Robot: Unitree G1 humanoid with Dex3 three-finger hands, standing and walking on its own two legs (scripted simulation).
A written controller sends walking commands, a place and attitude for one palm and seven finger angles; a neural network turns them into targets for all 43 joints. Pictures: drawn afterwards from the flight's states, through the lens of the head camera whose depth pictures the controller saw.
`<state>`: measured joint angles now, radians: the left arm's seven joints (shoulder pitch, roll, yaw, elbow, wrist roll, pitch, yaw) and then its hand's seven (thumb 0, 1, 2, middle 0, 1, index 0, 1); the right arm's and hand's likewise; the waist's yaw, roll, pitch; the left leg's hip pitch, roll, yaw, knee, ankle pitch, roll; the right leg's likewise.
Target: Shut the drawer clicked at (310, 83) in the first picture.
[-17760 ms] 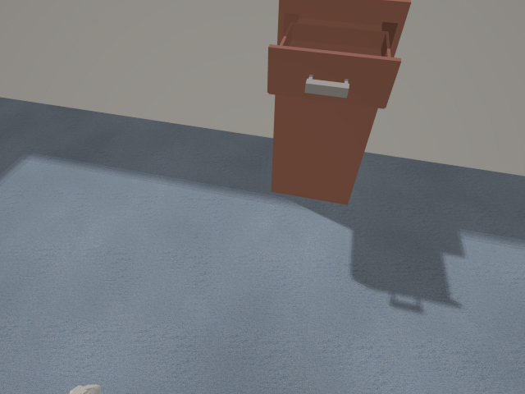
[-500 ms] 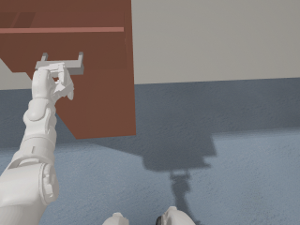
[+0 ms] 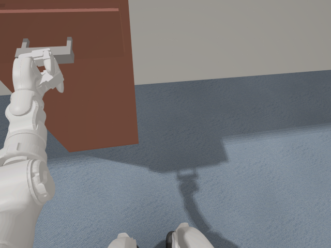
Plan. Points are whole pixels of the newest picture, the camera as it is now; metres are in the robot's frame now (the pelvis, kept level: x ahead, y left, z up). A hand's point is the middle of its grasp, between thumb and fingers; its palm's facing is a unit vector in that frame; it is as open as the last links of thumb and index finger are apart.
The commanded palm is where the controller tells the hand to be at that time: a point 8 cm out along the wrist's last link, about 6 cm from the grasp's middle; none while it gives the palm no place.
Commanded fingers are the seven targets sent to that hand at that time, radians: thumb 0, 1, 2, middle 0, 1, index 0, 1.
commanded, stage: push the drawer shut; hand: left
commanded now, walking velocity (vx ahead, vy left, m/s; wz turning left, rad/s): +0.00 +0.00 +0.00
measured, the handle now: (47, 48) +0.59 +0.24 +0.08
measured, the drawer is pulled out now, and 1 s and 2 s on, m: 0.03 0.00 0.00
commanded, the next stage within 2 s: pull the fist back off the drawer in 0.66 s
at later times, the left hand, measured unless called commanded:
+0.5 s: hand (54, 64) +0.54 +0.22 +0.08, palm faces +0.10 -0.99 -0.01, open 2.9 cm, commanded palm +0.54 +0.25 +0.08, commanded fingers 0.00 0.90 0.90 -1.40 -1.60 -1.40 -1.60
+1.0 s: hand (54, 63) +0.54 +0.22 +0.08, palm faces +0.11 -0.99 -0.03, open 3.1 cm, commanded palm +0.54 +0.24 +0.08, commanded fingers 0.00 0.90 0.90 -1.40 -1.60 -1.40 -1.60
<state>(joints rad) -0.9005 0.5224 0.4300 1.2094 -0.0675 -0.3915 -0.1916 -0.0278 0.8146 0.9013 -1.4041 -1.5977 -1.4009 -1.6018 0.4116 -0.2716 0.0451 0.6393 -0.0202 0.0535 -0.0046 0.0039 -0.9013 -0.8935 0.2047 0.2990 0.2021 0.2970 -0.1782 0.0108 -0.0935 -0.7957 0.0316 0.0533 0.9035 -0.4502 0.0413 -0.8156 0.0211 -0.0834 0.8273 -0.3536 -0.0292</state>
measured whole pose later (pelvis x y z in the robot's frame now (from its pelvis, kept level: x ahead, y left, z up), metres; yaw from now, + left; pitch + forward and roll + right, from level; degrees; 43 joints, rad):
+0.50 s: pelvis -0.01 +0.01 -0.01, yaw +1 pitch +23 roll -4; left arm -1.09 0.63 0.43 1.35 -0.02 -0.37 -0.19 -0.04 0.65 0.91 -1.40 -1.60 -1.40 -1.60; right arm 0.44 -0.28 0.07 0.65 -0.05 0.06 0.00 0.00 -0.90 -0.89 0.21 0.30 0.20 0.30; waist -0.23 0.03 -0.09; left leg -0.91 0.03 0.02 0.97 -0.46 0.05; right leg -0.90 0.02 -0.12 0.85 -0.35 -0.03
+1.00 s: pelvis -0.03 +0.00 -0.02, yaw +2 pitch +25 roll -5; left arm -1.23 0.70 0.37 1.41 -0.01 -0.32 -0.16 0.01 0.63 0.96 -1.40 -1.60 -1.40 -1.60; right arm 0.47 -0.30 0.10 0.67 -0.06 -0.02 0.00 0.00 -0.90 -0.89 0.21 0.30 0.20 0.30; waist -0.27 0.03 -0.08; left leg -1.02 0.03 -0.01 1.02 -0.43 0.05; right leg -0.99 0.01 -0.14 0.88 -0.32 -0.03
